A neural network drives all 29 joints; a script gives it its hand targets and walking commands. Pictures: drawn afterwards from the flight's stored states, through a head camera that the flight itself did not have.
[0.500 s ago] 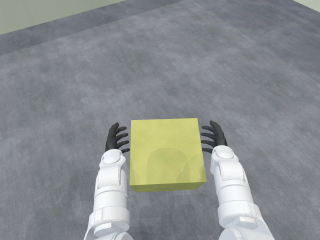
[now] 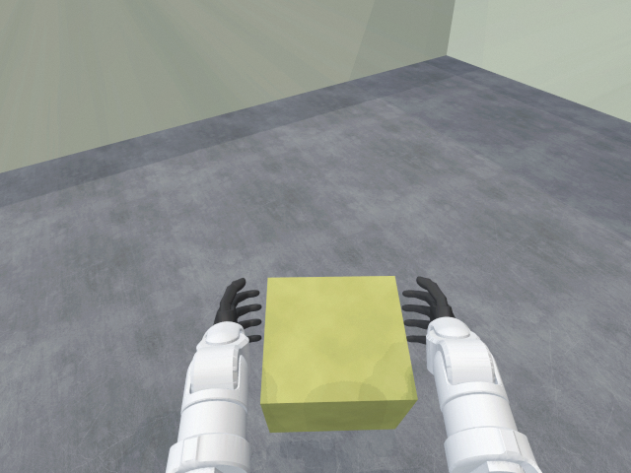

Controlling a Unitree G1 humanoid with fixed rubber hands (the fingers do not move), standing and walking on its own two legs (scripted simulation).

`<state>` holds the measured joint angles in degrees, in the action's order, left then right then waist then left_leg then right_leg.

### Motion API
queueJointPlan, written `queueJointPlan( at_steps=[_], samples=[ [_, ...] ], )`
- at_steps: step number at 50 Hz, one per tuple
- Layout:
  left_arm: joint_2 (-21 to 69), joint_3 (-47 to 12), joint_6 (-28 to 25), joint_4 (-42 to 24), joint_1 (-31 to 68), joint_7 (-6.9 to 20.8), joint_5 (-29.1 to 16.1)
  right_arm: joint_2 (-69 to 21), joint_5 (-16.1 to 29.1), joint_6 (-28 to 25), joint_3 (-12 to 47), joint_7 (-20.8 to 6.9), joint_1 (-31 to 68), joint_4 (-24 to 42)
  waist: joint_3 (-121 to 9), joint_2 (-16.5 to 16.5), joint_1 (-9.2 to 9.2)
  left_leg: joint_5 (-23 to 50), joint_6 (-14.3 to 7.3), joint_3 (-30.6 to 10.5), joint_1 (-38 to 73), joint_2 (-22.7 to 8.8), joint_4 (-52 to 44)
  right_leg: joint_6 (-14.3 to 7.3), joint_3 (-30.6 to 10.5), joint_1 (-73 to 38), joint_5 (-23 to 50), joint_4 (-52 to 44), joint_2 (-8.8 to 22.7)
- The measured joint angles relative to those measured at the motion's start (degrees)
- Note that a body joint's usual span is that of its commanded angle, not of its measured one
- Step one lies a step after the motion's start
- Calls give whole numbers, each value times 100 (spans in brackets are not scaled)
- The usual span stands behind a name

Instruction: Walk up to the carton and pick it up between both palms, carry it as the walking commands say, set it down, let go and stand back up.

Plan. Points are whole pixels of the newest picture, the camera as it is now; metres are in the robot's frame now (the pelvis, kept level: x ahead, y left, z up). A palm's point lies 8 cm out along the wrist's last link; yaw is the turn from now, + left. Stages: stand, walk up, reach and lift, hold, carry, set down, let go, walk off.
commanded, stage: reach and lift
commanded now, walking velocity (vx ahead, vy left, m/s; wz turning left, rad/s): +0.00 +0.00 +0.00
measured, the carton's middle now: (332, 354) +0.33 +0.01 -0.06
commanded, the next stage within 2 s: hold in 0.96 s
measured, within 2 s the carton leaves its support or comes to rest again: neither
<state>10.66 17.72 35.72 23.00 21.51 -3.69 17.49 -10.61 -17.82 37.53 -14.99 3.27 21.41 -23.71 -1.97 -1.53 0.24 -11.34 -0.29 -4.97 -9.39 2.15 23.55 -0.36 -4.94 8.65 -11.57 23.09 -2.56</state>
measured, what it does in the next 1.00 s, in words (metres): stands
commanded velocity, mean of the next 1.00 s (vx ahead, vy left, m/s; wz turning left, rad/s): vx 0.00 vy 0.00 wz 0.00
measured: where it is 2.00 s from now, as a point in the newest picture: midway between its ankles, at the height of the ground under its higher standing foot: outside the picture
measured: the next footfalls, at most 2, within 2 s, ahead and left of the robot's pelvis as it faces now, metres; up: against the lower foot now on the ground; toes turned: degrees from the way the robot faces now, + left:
right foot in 1.74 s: -0.02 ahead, -0.18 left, +0.00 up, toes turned -3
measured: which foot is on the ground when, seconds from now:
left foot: down 0.00-1.00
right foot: down 0.00-1.00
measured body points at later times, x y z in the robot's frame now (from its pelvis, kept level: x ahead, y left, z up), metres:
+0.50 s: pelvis -0.02 +0.00 -0.01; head -0.06 +0.00 +0.44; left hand +0.32 +0.14 +0.05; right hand +0.31 -0.14 +0.04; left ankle +0.02 +0.12 -0.74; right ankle +0.01 -0.12 -0.74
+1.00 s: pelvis +0.00 +0.00 +0.00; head -0.05 -0.01 +0.45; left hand +0.31 +0.14 +0.05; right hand +0.30 -0.14 +0.03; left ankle +0.02 +0.12 -0.74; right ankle +0.01 -0.12 -0.74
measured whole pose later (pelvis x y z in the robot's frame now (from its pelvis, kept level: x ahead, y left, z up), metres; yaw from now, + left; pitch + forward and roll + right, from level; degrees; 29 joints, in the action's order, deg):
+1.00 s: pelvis +0.00 +0.00 +0.00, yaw +0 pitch -7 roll +0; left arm 9.4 12.7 42.9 17.3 17.5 -3.1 15.1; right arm -9.3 -16.8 45.4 -10.7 2.8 17.3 -17.9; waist -0.3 -1.3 0.1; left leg -11.4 -0.2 -5.1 -3.5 2.2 22.0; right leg -0.7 -4.9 3.2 -12.1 22.4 -2.5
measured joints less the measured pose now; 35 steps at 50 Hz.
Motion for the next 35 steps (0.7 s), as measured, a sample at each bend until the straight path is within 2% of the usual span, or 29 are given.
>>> queueJointPlan(
  at_steps=[8,15,19,26,30,35],
  samples=[
    [-41,-92,446,-353,-108,-50,-132,-12,-27,364,136,-7,28,90,64,46,38,7,21,-78,275,-2,30,-21,78,-324,12,-30,-4],
    [45,292,530,121,373,-42,81,-153,-392,463,-387,-47,401,-259,217,11,98,-60,10,-39,285,6,266,-15,49,-328,-37,192,-16],
    [61,479,431,477,684,-141,171,-112,-373,412,-499,-39,521,-440,334,9,78,-118,-12,33,221,21,415,6,-15,-213,-112,414,-16],
    [81,483,319,566,866,-435,229,-103,-316,281,-552,141,772,-685,290,128,-11,-145,11,50,106,15,434,-8,-33,-70,-163,489,-25],
    [112,416,322,345,554,-251,367,-192,-309,290,-399,105,442,-451,85,95,-97,-113,19,74,217,-14,211,-15,-69,-171,-110,259,-34],
    [78,232,433,-22,197,-47,142,-106,-264,454,-116,61,271,-198,101,107,-91,-75,-4,-7,393,26,33,-16,5,-362,-127,111,17]
  ],
)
